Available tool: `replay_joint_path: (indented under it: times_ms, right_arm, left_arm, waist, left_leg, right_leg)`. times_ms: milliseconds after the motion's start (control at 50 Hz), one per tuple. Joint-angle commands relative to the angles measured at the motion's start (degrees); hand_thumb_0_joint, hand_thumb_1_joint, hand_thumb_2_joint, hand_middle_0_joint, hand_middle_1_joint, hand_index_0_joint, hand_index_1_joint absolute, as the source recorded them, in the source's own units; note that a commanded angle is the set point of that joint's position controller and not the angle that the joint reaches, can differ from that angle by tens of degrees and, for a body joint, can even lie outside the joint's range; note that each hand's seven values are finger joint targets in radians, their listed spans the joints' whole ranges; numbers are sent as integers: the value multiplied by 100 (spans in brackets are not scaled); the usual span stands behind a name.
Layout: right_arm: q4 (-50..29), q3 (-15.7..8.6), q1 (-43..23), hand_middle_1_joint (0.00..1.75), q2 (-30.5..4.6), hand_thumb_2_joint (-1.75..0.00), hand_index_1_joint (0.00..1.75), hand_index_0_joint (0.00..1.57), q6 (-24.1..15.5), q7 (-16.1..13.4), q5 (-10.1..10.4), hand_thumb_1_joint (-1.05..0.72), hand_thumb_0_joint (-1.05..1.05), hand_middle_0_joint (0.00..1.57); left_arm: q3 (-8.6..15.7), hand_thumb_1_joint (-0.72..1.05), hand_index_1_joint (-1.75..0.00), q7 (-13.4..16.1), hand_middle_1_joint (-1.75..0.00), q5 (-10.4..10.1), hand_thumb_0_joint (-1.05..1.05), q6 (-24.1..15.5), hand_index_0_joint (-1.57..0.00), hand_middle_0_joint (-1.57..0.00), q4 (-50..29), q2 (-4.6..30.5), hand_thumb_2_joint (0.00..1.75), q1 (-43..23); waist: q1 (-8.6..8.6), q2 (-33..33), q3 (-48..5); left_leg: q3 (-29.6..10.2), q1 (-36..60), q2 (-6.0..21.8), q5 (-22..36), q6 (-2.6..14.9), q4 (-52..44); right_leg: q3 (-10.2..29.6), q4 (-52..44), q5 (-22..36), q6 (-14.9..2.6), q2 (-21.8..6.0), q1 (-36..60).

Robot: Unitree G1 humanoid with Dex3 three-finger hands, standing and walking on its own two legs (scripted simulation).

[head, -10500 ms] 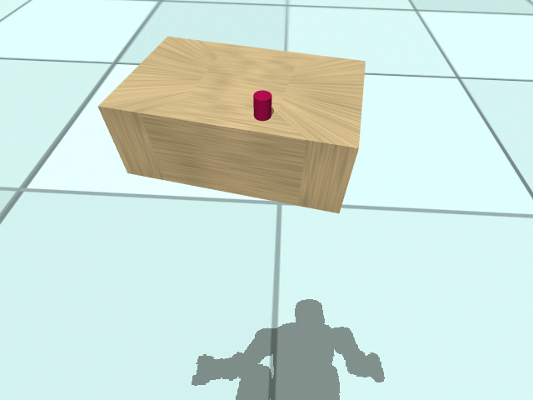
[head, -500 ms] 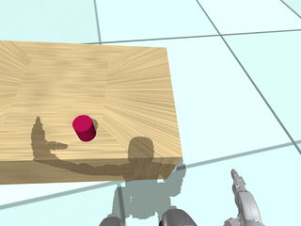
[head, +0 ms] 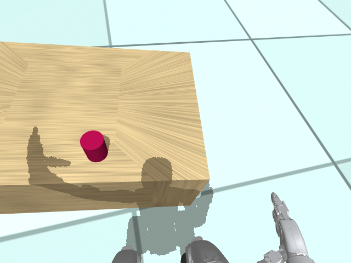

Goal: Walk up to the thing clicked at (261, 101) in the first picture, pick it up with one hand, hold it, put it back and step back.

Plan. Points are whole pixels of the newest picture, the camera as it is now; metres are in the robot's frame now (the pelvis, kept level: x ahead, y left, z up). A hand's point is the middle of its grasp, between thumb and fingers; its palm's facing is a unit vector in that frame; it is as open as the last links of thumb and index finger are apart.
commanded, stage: approach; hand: left
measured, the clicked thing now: (94, 146) +0.51 +0.22 -0.24
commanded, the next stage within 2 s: close in in 0.70 s
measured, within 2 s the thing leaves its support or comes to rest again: neither
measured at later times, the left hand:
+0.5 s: hand (24, 153) +0.40 +0.35 -0.07, palm faces +0.22 -0.97 +0.07, open 17.4 cm
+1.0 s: hand (79, 164) +0.44 +0.26 -0.24, palm faces +0.18 -0.98 +0.05, open 17.4 cm
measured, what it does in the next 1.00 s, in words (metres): lowers itself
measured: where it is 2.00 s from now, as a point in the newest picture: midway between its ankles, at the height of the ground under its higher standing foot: outside the picture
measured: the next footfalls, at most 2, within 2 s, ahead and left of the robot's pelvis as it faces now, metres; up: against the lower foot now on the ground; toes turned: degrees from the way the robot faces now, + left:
none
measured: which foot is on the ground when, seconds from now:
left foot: down 0.00-1.00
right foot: down 0.00-1.00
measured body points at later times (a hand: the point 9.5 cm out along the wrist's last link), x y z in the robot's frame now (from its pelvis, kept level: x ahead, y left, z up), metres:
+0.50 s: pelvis -0.03 +0.00 -0.05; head +0.13 +0.08 +0.36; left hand +0.39 +0.40 -0.07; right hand +0.14 -0.26 -0.04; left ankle -0.01 +0.12 -0.68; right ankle +0.03 -0.15 -0.68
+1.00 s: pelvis -0.06 +0.00 -0.16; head +0.15 +0.09 +0.22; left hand +0.42 +0.31 -0.24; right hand +0.11 -0.26 -0.07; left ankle -0.01 +0.12 -0.68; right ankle +0.02 -0.15 -0.68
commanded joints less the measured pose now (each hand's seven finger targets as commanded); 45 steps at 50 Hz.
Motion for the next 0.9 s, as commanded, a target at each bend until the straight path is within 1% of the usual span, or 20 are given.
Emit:
replay_joint_path:
  times_ms: [0, 20, 40, 100, 140, 200, 240, 260, 280, 300, 320, 340, 380, 400, 440, 500, 600, 720, 820, 880]
  right_arm:
    - [-959, -558, 92, 5, -1006, -5, 5, 5, -328, -73, 0, 55, 0, 5]
    - [-846, -472, 107, 5, -922, -5, 5, 5, -319, -66, -4, 55, 0, 5]
    - [-990, -410, -21, 5, -890, -4, 5, 5, -325, -67, 7, 58, 0, 5]
    - [-845, -443, -37, 5, -899, -5, 5, 5, -320, -60, -19, 57, 0, 5]
    - [-770, -314, -111, 5, -774, -4, 5, 5, -349, -7, -27, 57, 0, 5]
    - [-1086, -472, -219, 5, -964, -4, 5, 5, -436, 17, -67, 57, 0, 5]
    - [-1293, -476, -134, 5, -971, -4, 5, 5, -490, 59, -100, 58, 0, 5]
    - [-1278, -529, 9, 5, -984, -4, 5, 5, -501, 69, -113, 58, 0, 5]
    - [-1320, -506, 25, 5, -977, -4, 5, 5, -519, 88, -118, 58, 0, 5]
    - [-1480, -566, 12, 5, -1034, -4, 5, 5, -515, 107, -131, 57, 0, 5]
    - [-1468, -701, 189, 5, -1154, -5, 5, 5, -505, 107, -156, 57, 0, 5]
    - [-1447, -666, 274, 5, -1121, -4, 5, 5, -488, 126, -170, 58, 0, 5]
    - [-1558, -717, 425, 5, -1176, -4, 5, 5, -460, 165, -186, 57, 0, 5]
    - [-1478, -815, 450, 5, -1252, -4, 5, 5, -428, 179, -226, 57, 0, 5]
    - [-1772, -886, 410, 5, -1274, -5, 5, 5, -431, 232, -261, 56, 0, 5]
    - [-2078, -914, 184, 5, -1248, -5, 5, 5, -447, 302, -347, 53, 0, 5]
    - [-2557, -1010, -127, 5, -1330, -6, 5, 5, -468, 335, -506, 51, 0, 5]
    - [-2960, -1268, 512, 5, -1483, -6, 5, 5, -431, 401, -534, 52, 0, 5]
    - [-3791, -1610, 874, 5, -1655, -4, 5, 5, -441, 501, -424, 55, 0, 5]
    - [-3782, -1705, 891, 5, -1611, -5, 5, 5, -379, 562, -420, 54, 0, 5]
  left_arm:
    - [367, -52, -5, 0, -4, -182, 0, -434, -3, -4, -1323, 2510, 9, -1928]
    - [387, -55, -9, -6, -6, -175, 0, -420, -3, -5, -1025, 2500, 14, -1783]
    - [473, -50, -5, 3, -4, -172, 0, -421, -4, -5, -852, 2547, 6, -1617]
    - [369, -50, -2, -53, -1, -214, 0, -585, -5, -6, -661, 2348, 1, -1764]
    - [280, -52, -3, -114, -2, -332, 0, -747, -5, -6, -272, 1973, 1, -1583]
    - [312, -52, -2, -178, -2, -505, 0, -1162, -5, -5, -119, 1779, 0, -1662]
    - [349, -51, -3, -219, -2, -654, 0, -1489, -4, -5, -546, 1636, 2, -2011]
    - [343, -49, -3, -229, -2, -693, 0, -1576, -4, -4, -248, 1482, 2, -1878]
    - [299, -51, -3, -239, -3, -762, 0, -1707, -4, -4, -486, 1363, 2, -1998]
    - [384, -52, -4, -209, -4, -772, 0, -1803, -5, -5, -548, 1483, 2, -2055]
    - [403, -52, -4, -180, -3, -745, 0, -1860, -4, -4, -298, 1448, 3, -1907]
    - [354, -49, -4, -135, -3, -725, 0, -1920, -4, -4, -115, 1355, 4, -1747]
    - [477, -51, -4, -3, -4, -682, 0, -2122, -4, -5, -354, 1600, 4, -1889]
    - [590, -50, -4, 77, -3, -595, 0, -2153, -4, -5, 241, 1704, 4, -1559]
    - [729, -53, -5, 222, -4, -510, 0, -2400, -5, -6, -204, 1971, 4, -1752]
    - [981, -51, -5, 428, -4, -377, 0, -2746, -5, -6, -627, 2303, 3, -2149]
    - [736, -54, -8, 526, -6, -223, 0, -3110, -3, -5, -422, 1778, 8, -2353]
    - [312, -53, -7, 578, -6, -94, 0, -3166, -4, -5, 19, 1226, 6, -2197]
    - [510, -50, -5, 919, -6, -92, 0, -3266, -6, -5, -391, 1292, 2, -2155]
    - [664, -52, -5, 1196, -6, -19, 0, -3356, -7, -6, -938, 1403, 1, -2484]
  waist:
    - [131, 1387, -2178]
    - [113, 1353, -1975]
    - [167, 1147, -1918]
    - [41, 1149, -1811]
    - [-8, 891, -1546]
    - [-212, 768, -1745]
    - [-239, 994, -2307]
    - [-374, 857, -2277]
    - [-358, 1044, -2380]
    - [-387, 1056, -2598]
    - [-508, 919, -2517]
    - [-536, 876, -2310]
    - [-523, 1002, -2380]
    - [-571, 1052, -2000]
    - [-532, 1322, -2193]
    - [-484, 1946, -2752]
    - [-744, 2513, -3481]
    - [-1158, 2450, -3472]
    - [-1266, 2117, -3469]
    - [-1176, 2467, -3629]
  left_leg:
    - [56, 1390, -87, 2290, -11, -771]
    - [77, 1297, -96, 2194, 5, -762]
    - [65, 1166, -99, 2175, 24, -766]
    - [47, 938, -88, 2025, 23, -657]
    - [50, 595, -97, 1828, 53, -540]
    - [59, 485, -88, 1772, 65, -241]
    - [57, 615, -95, 2130, 30, 0]
    - [27, 572, -77, 2292, 36, 133]
    - [18, 602, -76, 2397, 10, 202]
    - [-1, 618, -71, 2528, 3, 305]
    - [-29, 548, -58, 2517, 16, 408]
    - [-25, 360, -66, 2377, 20, 476]
    - [-33, 105, -104, 2094, 18, 621]
    - [-93, -69, -69, 1875, -15, 665]
    - [-93, -178, -83, 1693, -20, 836]
    - [-171, -144, -48, 2044, -95, 1193]
    - [-268, -206, 4, 2487, -175, 1757]
    - [-231, -1036, -29, 1775, -122, 2241]
    - [-204, -1694, -100, 1206, -38, 2513]
    - [-252, -1517, -107, 1257, -70, 2593]
  right_leg:
    - [-49, -392, 1290, -330, 130, 917]
    - [-47, -404, 1221, -319, 126, 856]
    - [-60, -393, 1203, -317, 134, 902]
    - [-68, -293, 1080, -327, 155, 616]
    - [-73, -204, 961, -326, 168, 391]
    - [-69, 1, 989, -317, 187, 119]
    - [-58, 193, 1284, -323, 171, 93]
    - [-80, 281, 1393, -319, 185, -63]
    - [-90, 379, 1427, -342, 181, -161]
    - [-85, 464, 1525, -341, 183, -173]
    - [-99, 527, 1507, -338, 196, -384]
    - [-99, 578, 1399, -339, 190, -543]
    - [-82, 740, 1219, -353, 186, -687]
    - [-117, 837, 921, -365, 201, -1085]
    - [-120, 1040, 744, -382, 196, -1258]
    - [-141, 1502, 801, -415, 197, -1623]
    - [-154, 2145, 961, -482, 226, -2244]
    - [-215, 2614, 756, -485, 246, -2771]
    - [-236, 2908, 558, -435, 245, -2711]
    - [-233, 3125, 463, -442, 232, -3043]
